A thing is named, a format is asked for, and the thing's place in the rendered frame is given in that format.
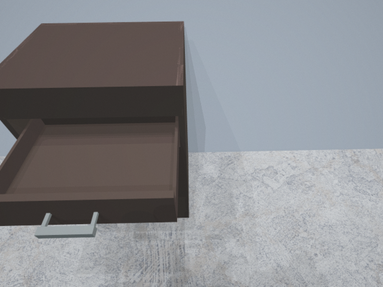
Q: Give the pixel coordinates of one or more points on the handle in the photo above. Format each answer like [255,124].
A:
[45,232]

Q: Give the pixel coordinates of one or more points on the cabinet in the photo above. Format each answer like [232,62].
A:
[97,70]

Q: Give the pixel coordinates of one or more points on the drawer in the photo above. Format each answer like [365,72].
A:
[124,168]

